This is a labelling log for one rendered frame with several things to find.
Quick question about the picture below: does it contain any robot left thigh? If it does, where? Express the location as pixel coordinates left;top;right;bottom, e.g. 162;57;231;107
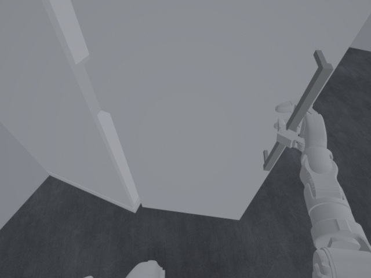
126;262;165;278

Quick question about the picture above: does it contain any right robot forearm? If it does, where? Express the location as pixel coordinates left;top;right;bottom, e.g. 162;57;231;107
300;147;371;253

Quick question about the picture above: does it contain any fridge door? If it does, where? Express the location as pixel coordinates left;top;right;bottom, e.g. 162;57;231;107
71;0;371;220

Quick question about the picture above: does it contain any handle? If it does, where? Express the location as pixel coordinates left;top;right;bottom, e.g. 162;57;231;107
263;50;334;171

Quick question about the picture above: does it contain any right robot hand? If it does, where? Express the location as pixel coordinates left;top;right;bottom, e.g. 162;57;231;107
274;98;327;153

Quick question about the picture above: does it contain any right robot upper arm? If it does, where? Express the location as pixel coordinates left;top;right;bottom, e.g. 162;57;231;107
312;247;371;278

